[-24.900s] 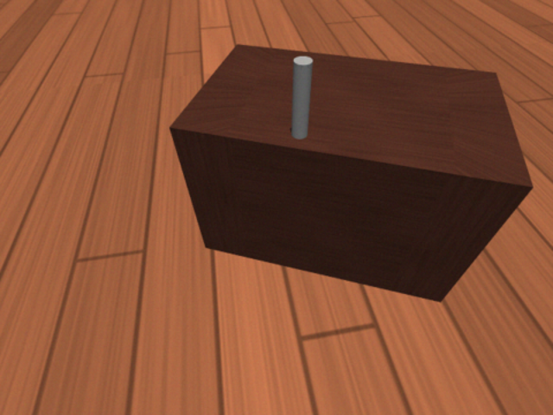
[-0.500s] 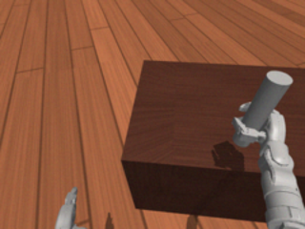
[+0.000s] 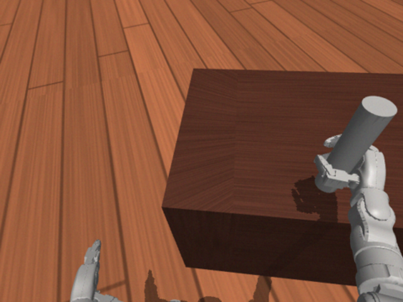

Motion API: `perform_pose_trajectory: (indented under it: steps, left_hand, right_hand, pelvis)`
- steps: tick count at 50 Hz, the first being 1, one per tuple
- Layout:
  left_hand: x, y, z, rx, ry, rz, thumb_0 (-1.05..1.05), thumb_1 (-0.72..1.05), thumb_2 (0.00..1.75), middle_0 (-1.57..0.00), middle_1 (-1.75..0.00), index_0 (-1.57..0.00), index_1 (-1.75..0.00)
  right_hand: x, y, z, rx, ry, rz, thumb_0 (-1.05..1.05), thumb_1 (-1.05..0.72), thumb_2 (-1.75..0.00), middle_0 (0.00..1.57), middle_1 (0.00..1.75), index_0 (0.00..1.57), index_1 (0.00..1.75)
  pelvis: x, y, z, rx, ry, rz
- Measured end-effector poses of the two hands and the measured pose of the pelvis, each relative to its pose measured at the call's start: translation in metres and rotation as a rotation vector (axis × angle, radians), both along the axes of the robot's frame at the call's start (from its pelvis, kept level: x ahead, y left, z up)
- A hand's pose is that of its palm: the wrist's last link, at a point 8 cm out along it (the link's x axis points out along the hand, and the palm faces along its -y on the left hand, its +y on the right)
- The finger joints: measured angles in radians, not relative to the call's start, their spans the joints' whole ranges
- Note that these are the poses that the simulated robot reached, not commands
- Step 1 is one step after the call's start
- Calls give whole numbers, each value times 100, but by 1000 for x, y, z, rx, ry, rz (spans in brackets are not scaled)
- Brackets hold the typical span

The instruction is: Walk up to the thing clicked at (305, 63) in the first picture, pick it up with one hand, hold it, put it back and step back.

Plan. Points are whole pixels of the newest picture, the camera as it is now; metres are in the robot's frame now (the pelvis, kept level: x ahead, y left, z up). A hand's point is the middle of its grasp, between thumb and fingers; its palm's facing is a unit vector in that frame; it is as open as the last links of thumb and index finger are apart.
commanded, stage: lower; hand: right
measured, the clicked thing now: (347, 151) +0.39 -0.22 +0.10
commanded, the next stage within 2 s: loosen in 1.08 s
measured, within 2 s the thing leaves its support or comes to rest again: rests again in 0.90 s
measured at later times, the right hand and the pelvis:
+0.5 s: hand (324, 176) +0.40 -0.21 +0.00, palm faces +0.18 +0.98 +0.02, open 6.4 cm; pelvis -0.02 -0.01 -0.03, yaw +0 degrees
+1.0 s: hand (320, 181) +0.40 -0.22 -0.03, palm faces +0.19 +0.98 +0.02, open 6.4 cm; pelvis -0.02 +0.00 -0.06, yaw +0 degrees
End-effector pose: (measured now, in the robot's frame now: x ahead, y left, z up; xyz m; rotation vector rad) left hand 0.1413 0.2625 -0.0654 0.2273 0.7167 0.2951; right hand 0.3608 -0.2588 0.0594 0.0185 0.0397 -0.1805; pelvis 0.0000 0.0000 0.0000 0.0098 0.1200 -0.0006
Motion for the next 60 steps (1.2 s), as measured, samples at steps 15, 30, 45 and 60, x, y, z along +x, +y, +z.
perform_pose_trajectory:
  steps: [15, 30, 45, 60]
  left_hand:
    - [-4, -2, 1, 47, -26, -27, -1, -57, 8, -6, -4, -5, -6]
    - [-23, -1, -2, 80, -50, -50, -1, -56, 7, -6, -4, -6, -6]
    - [-23, -2, 1, 107, -72, -68, -1, -56, 7, -6, -4, -5, -6]
    - [-19, -4, 1, 122, -71, -86, -1, -56, 7, -6, -4, -5, -6]
  right_hand:
    - [3, -1, -45, 7, 10, 0, -1, -1, -115, 94, 111, 94, 113]
    - [8, -4, -64, 0, -5, 1, -1, -1, -115, 94, 111, 94, 113]
    - [11, -4, -82, 1, 2, -2, -1, -1, -115, 94, 111, 94, 113]
    - [10, -8, -92, -4, -28, -13, -1, -1, -115, 94, 111, 94, 113]
  pelvis:
    - [-5, -5, -20, 5, 75, 6]
    - [-20, -6, -40, 6, 124, 6]
    - [-20, -5, -52, 9, 155, 5]
    - [-17, -6, -61, 13, 180, 0]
